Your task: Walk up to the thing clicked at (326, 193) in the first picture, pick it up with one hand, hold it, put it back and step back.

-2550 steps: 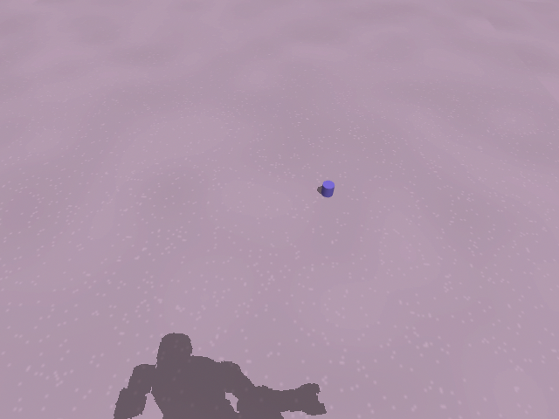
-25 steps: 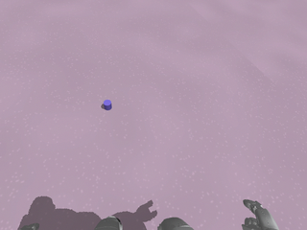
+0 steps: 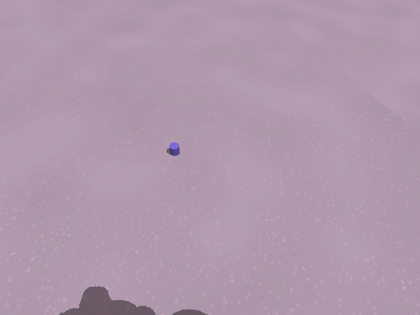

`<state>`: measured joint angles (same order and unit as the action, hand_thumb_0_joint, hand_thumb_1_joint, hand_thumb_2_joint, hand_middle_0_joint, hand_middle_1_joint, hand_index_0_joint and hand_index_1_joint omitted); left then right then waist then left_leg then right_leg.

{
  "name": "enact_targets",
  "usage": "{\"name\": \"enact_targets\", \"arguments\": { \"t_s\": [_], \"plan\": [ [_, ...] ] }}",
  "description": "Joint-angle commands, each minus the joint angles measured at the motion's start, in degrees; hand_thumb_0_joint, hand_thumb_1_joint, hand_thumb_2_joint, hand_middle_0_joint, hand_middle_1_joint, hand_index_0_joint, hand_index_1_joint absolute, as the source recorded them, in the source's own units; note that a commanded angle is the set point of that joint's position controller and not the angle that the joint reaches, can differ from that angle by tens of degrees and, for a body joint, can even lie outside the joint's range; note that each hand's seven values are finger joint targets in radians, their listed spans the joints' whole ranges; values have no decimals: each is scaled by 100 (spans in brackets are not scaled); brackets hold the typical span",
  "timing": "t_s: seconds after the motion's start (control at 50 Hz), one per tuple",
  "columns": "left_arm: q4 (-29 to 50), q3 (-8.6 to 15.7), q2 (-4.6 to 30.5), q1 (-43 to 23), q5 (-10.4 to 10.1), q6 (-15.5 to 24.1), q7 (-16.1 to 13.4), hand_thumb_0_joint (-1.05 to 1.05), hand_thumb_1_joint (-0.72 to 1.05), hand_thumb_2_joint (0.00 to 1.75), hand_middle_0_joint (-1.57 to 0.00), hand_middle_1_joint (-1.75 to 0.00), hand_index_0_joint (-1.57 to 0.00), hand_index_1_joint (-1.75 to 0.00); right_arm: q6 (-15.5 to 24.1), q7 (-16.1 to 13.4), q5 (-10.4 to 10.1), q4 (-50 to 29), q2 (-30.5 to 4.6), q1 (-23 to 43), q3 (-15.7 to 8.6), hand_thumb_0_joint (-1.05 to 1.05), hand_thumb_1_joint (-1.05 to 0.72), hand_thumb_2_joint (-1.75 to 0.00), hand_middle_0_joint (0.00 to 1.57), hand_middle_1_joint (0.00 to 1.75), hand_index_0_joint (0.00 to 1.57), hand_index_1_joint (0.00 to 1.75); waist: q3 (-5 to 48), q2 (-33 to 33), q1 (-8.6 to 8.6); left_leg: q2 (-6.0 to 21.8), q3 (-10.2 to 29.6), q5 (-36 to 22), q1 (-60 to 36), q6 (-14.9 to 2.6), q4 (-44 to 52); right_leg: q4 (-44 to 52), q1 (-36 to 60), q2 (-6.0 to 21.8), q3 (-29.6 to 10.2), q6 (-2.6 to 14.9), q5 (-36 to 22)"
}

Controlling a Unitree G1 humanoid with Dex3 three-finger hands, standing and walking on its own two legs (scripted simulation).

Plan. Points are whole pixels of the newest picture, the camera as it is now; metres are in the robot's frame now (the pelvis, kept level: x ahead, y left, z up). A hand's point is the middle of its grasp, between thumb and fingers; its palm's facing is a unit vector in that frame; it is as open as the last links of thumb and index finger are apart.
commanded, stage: step back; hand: left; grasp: from above
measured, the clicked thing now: (174, 149) +1.12 +0.22 -0.73
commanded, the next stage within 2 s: stand in 0.76 s
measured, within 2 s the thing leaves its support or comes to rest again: neither
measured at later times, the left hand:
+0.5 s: hand out of the picture +0.11 +0.25 -0.13, palm faces +0.05 -0.92 -0.40, open 7.4 cm
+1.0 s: hand (79, 314) +0.15 +0.27 -0.14, palm faces +0.01 -0.94 -0.33, open 7.4 cm
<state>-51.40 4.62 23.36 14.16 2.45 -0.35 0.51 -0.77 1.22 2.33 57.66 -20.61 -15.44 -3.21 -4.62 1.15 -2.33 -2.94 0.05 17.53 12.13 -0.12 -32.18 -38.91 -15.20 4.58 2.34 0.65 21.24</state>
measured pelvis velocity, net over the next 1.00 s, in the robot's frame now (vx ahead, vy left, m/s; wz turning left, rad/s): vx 0.07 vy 0.02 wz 0.02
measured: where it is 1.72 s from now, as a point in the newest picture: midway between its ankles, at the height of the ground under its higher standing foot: outside the picture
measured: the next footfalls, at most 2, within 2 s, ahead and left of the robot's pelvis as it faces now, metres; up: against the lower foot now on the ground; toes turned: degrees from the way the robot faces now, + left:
right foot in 0.24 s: +0.11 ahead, -0.13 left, +0.00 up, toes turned -2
left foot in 0.54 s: +0.09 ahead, +0.14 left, +0.00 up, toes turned +2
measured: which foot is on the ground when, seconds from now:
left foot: down 0.00-0.26, up 0.28-0.52, down 0.54-1.00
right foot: down 0.00-0.00, up 0.02-0.22, down 0.24-1.00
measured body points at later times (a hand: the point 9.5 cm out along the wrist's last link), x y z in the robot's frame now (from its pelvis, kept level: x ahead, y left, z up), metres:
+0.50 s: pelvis +0.04 -0.01 +0.00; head +0.06 -0.03 +0.45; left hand +0.11 +0.30 -0.11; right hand +0.12 -0.33 -0.13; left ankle +0.04 +0.14 -0.71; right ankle +0.07 -0.13 -0.73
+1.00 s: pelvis +0.07 +0.02 +0.02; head +0.08 +0.02 +0.47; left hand +0.15 +0.32 -0.11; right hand +0.20 -0.27 -0.10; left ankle +0.05 +0.14 -0.73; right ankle +0.07 -0.13 -0.73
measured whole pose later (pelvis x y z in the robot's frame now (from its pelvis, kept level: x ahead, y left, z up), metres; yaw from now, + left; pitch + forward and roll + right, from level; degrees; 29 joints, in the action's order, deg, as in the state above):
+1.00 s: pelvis +0.07 +0.02 +0.02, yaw +1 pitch -3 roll +0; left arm -62.9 -0.2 20.2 4.8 0.4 0.8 0.2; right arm 1.4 0.4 0.2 62.2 -19.4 -2.4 -0.9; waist -3.8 0.7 -1.2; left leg 0.7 -1.0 14.3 7.1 0.5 -24.3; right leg -24.5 -8.3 3.7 1.4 -2.5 13.3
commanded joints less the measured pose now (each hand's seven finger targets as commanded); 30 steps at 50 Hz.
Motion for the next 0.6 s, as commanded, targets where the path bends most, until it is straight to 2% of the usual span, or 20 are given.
{"name": "enact_targets", "arguments": {
  "t_s": [0.0,0.02,0.04,0.06,0.1,0.14,0.18,0.2,0.22,0.24,0.26,0.28,0.34,0.42,0.46,0.5,0.52,0.54,0.56,0.58],
  "plan": [
    [490,251,1200,-803,-73,150,-86,0,90,90,-20,-30,-20,-30,312,-108,-5,-497,-2198,-254,-584,0,-90,-90,20,30,20,30,20,-924,593,2301,3508,2095,-438,-1572,1938,-1422,-1830,-208,-365,122,1228],
    [480,259,1315,-777,-82,187,-59,0,90,90,-20,-30,-20,-30,312,-106,-18,-551,-2088,-37,-581,0,-90,-90,20,30,20,30,-290,-808,457,2393,3382,2022,5,-1706,1950,-1532,-1594,-70,-541,171,1202],
    [410,240,1200,-634,-113,212,-39,0,90,90,-20,-30,-20,-30,310,-96,15,-575,-1754,77,-469,0,-90,-90,20,30,20,30,-316,-570,327,2006,2708,1563,-127,-1508,1836,-1356,-1629,-114,-520,169,1076],
    [367,212,1065,-500,-108,253,-20,0,90,90,-20,-30,-20,-30,331,-92,20,-621,-1628,170,-425,0,-90,-90,20,30,20,30,-321,-771,271,1791,2369,941,-445,-1337,1663,-1082,-1773,-96,-468,185,902],
    [252,199,990,-306,-119,302,16,0,90,90,-20,-30,-20,-30,361,-80,-18,-615,-1541,158,-417,0,-90,-90,20,30,20,30,-178,-906,288,1620,1868,53,-330,-1189,1467,-659,-1370,-189,-170,111,473],
    [145,194,883,-257,-146,338,-6,0,90,90,-20,-30,-20,-30,325,-67,-32,-652,-1511,334,-384,0,-90,-90,20,30,20,30,52,-1038,254,1493,1462,-548,-17,-1055,1213,8,-556,-307,-48,42,124],
    [-80,191,783,30,-130,404,-82,0,90,90,-20,-30,-20,-30,211,-57,-90,-729,-1301,676,-286,0,-90,-90,20,30,20,30,304,-929,8,1127,768,-791,607,-748,424,1134,657,-558,265,33,-837],
    [-201,220,829,282,-124,424,-141,0,90,90,-20,-30,-20,-30,164,-67,-129,-751,-1103,732,-206,0,-90,-90,20,30,20,30,408,-786,-140,964,550,-714,873,-557,-64,1426,1185,-563,161,54,-1181],
    [-272,298,1091,384,-72,441,-193,0,90,90,-20,-30,-20,-30,138,-84,-168,-794,-785,614,-106,0,-90,-90,20,30,20,30,513,-90,-168,612,414,-31,1468,-336,-749,1607,1602,16,-792,132,-970],
    [-177,375,1556,332,1,473,-226,0,90,90,-20,-30,-20,-30,112,-127,-179,-862,-595,475,-30,0,-90,-90,20,30,20,30,489,839,-137,-3,461,1133,1908,-102,-1516,2359,1296,1261,-2696,533,-89],
    [-3,388,1723,-298,1,436,-219,0,90,90,-20,-30,-20,-30,24,-179,-128,-671,-1038,339,-169,0,-90,-90,20,30,20,30,386,391,12,274,703,1622,1372,-64,-2096,2694,298,1921,-3179,1081,1455],
    [105,372,1708,-681,-7,425,-209,0,90,90,-20,-30,-20,-30,2,-186,-114,-519,-1243,110,-260,0,-90,-90,20,30,20,30,87,330,155,423,739,1689,1103,-32,-2205,2606,-257,1993,-3307,1365,1649],
    [66,252,1339,-728,-51,469,-203,0,90,90,-20,-30,-20,-30,44,-140,-110,-351,-1192,180,-222,0,-90,-90,20,30,20,30,30,267,157,466,866,1159,1179,-52,-2029,2214,-91,1280,-2010,992,324],
    [-59,263,1362,-700,-72,465,-208,0,90,90,-20,-30,-20,-30,54,-128,-84,-285,-1081,206,-167,0,-90,-90,20,30,20,30,324,659,108,507,486,994,1045,48,-1268,1759,284,1142,-1424,928,-1162],
    [-37,237,1366,-891,-89,423,-193,0,90,90,-20,-30,-20,-30,90,-122,-62,-226,-1058,186,-176,0,-90,-90,20,30,20,30,485,866,184,507,109,834,618,67,-667,1523,176,1123,-1134,924,-1645],
    [-15,182,1303,-1127,-134,352,-183,0,90,90,-20,-30,-20,-30,127,-136,-47,-54,-1076,1,-227,0,-90,-90,20,30,20,30,618,707,377,298,-175,-32,-14,34,312,969,-54,894,-764,707,-1839],
    [-15,131,1138,-1111,-161,321,-183,0,90,90,-20,-30,-20,-30,149,-170,-14,15,-1103,-6,-251,0,-90,-90,20,30,20,30,666,499,392,331,-54,-617,-228,-5,725,584,-93,752,-626,517,-2151],
    [-17,64,956,-930,-203,301,-183,0,90,90,-20,-30,-20,-30,177,-191,6,-28,-1290,149,-288,0,-90,-90,20,30,20,30,790,38,279,764,553,-1403,-401,-157,710,178,-251,447,-386,286,-2193],
    [-20,9,782,-864,-272,276,-176,0,90,90,-20,-30,-20,-30,215,-204,-6,-149,-1515,485,-276,0,-90,-90,20,30,20,30,887,-459,153,1460,1451,-1645,-157,-492,880,-63,-239,-8,-112,40,-1522],
    [-177,27,898,-898,-295,239,-188,0,90,90,-20,-30,-20,-30,199,-183,-90,-217,-1671,940,-252,0,-90,-90,20,30,20,30,767,-575,65,1642,1515,-1203,356,-873,768,111,93,-286,-22,38,-291]
  ]
}}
